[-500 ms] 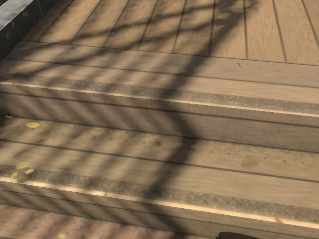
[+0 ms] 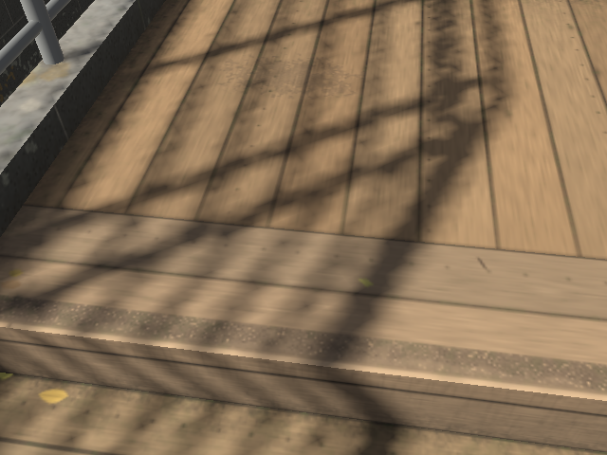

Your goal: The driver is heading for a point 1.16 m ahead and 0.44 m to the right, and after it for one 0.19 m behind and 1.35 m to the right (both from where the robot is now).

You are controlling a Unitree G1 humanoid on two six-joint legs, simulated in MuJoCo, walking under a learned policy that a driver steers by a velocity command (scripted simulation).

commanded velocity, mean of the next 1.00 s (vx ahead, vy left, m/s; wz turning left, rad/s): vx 0.50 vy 0.00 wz -0.14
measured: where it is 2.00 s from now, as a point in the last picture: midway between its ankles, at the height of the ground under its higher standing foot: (446, 168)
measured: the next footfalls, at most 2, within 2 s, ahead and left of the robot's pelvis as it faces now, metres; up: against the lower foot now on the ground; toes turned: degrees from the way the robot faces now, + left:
right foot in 0.32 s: +0.33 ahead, -0.15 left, +0.18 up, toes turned -3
left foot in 0.88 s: +0.67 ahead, +0.04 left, +0.35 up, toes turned -2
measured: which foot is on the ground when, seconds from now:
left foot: down 0.00-0.36, up 0.38-0.86, down 0.88-1.00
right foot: up 0.00-0.30, down 0.32-0.92, up 0.94-1.00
